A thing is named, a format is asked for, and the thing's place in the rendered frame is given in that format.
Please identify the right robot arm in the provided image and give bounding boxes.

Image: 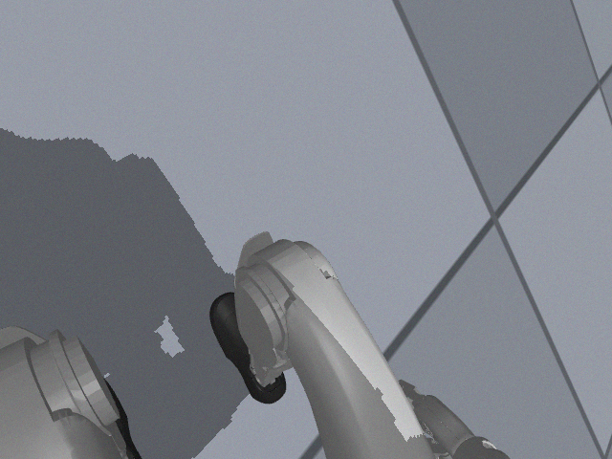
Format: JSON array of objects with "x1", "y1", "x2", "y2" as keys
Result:
[{"x1": 452, "y1": 436, "x2": 511, "y2": 459}]

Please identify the right robot foot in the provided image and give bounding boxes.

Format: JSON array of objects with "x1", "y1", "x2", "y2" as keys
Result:
[{"x1": 209, "y1": 293, "x2": 286, "y2": 404}]

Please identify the left robot foot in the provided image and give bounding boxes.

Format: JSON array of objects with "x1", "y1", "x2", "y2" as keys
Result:
[{"x1": 104, "y1": 379, "x2": 142, "y2": 459}]

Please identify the right robot hand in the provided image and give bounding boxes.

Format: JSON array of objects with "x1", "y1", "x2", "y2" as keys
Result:
[{"x1": 399, "y1": 380, "x2": 475, "y2": 459}]

